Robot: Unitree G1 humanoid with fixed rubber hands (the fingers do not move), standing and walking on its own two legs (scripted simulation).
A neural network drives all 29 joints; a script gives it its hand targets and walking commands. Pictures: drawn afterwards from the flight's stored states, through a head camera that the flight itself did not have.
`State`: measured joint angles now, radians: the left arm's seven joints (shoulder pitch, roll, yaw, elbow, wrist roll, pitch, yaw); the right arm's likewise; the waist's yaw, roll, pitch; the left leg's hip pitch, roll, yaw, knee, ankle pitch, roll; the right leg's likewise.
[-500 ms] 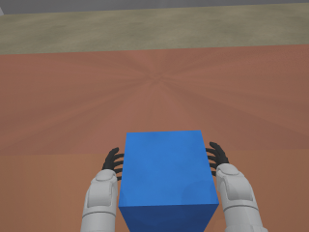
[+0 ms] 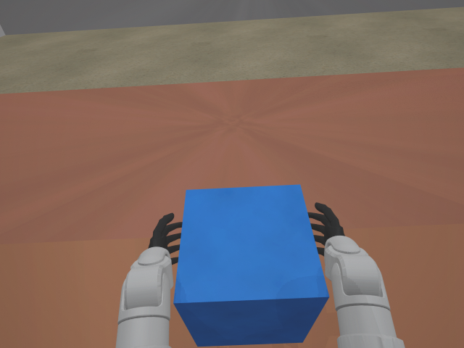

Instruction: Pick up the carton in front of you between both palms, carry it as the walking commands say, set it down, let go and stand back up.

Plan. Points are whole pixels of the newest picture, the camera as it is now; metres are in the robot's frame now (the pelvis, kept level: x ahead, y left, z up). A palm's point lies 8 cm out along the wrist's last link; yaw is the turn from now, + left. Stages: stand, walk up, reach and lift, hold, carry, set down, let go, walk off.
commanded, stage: carry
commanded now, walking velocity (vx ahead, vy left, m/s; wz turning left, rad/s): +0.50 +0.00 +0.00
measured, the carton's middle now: (246, 269) +0.30 +0.00 +0.00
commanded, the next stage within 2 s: none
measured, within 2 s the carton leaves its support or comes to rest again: neither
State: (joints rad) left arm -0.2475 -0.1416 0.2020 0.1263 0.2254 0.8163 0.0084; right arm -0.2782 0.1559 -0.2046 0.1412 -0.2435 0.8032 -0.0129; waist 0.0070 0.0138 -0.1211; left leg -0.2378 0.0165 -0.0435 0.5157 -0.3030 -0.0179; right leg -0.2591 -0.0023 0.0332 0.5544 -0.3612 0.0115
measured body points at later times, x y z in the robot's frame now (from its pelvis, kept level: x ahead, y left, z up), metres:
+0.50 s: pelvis +0.21 -0.03 -0.01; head +0.20 -0.04 +0.44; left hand +0.50 +0.12 +0.09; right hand +0.49 -0.19 +0.09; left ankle +0.07 +0.10 -0.73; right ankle +0.28 -0.11 -0.74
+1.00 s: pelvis +0.54 +0.00 -0.02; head +0.55 +0.00 +0.43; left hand +0.82 +0.15 +0.04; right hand +0.82 -0.15 +0.05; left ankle +0.62 +0.07 -0.74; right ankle +0.33 -0.10 -0.66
